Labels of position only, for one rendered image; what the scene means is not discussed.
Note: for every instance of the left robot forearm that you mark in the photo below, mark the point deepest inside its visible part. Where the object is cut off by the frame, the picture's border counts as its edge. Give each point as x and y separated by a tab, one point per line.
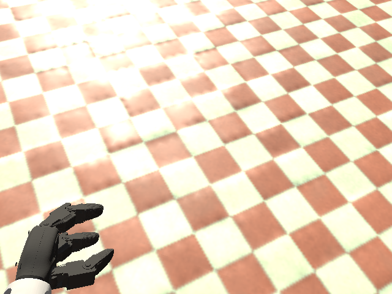
28	286

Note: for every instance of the robot left hand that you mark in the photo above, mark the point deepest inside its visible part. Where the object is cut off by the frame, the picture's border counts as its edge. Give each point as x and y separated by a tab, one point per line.
49	243

